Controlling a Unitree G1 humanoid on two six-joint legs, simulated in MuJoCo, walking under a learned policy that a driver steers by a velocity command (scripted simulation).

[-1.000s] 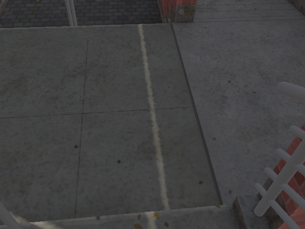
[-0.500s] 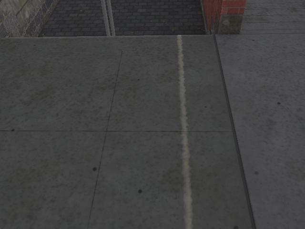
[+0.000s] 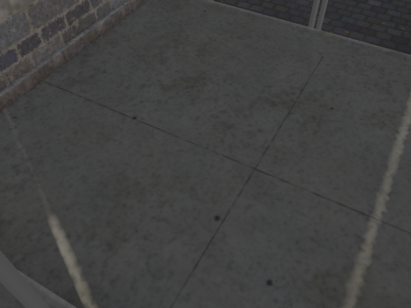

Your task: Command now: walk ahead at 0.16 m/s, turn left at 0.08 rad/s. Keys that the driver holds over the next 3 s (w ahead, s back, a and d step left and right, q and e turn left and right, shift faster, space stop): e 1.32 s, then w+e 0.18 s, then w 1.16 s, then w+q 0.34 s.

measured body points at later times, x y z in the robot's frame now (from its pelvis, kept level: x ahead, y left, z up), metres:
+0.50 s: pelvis +0.06 -0.06 -0.08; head +0.06 -0.07 +0.37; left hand +0.21 +0.18 -0.19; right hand +0.11 -0.34 -0.21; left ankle +0.10 +0.05 -0.76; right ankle +0.03 -0.13 -0.77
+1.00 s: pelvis +0.04 -0.04 -0.04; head +0.06 -0.04 +0.41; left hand +0.27 +0.15 -0.16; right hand +0.07 -0.33 -0.14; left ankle +0.08 +0.05 -0.76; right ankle +0.03 -0.13 -0.77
